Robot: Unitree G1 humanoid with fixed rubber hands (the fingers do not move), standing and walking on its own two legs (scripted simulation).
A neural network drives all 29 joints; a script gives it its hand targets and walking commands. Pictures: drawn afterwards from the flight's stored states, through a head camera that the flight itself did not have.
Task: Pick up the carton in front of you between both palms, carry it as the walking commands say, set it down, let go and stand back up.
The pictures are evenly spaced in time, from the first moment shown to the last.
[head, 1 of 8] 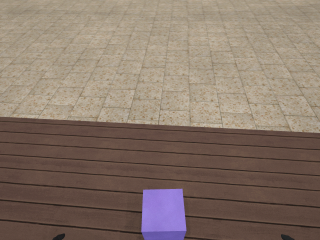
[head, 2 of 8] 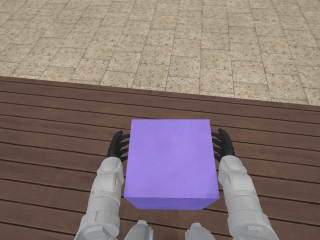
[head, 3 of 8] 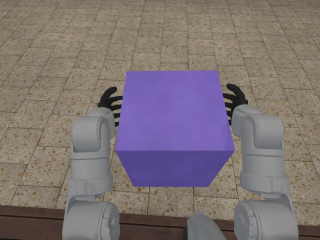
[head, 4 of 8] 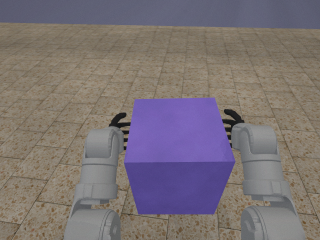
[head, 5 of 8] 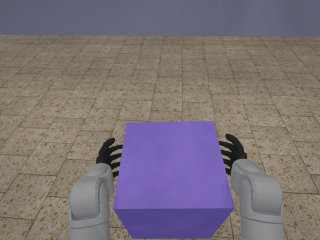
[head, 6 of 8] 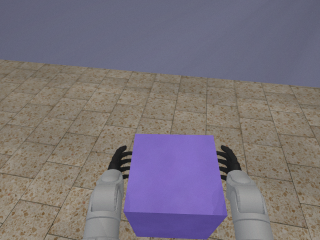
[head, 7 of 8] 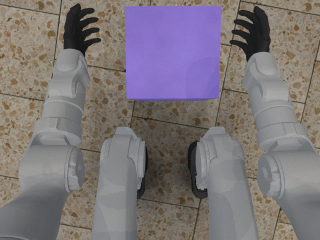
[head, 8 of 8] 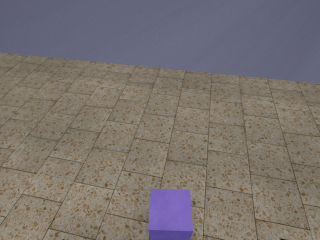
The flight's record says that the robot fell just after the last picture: no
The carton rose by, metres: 0.70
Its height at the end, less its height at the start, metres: -0.12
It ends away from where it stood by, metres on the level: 3.20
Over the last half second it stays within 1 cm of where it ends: yes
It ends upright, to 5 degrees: yes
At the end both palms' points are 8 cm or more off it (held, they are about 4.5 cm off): yes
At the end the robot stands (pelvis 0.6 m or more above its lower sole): yes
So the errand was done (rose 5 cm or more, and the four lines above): yes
